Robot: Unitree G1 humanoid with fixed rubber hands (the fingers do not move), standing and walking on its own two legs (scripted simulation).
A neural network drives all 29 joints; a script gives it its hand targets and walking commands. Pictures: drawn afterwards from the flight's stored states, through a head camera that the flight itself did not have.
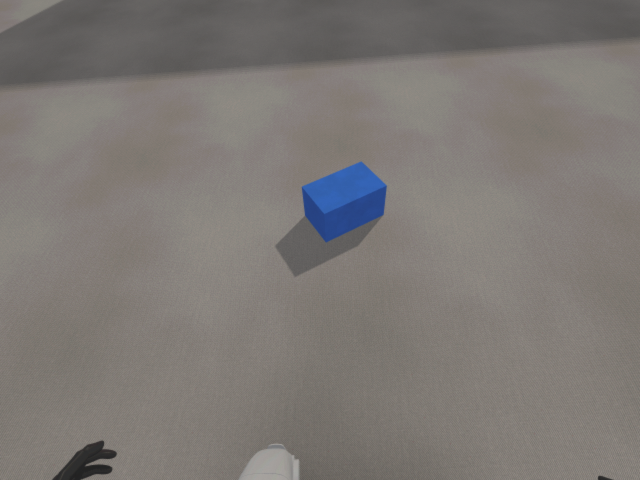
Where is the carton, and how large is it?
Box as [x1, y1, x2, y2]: [302, 161, 386, 241]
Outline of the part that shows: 361,161 302,186 305,215 325,241 336,237 383,214 386,185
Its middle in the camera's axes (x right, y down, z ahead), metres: +0.11 -0.16 +1.63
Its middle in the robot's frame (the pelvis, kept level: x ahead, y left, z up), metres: +1.24 +0.03 -0.69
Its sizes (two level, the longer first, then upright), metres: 0.294 0.184 0.173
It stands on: the floor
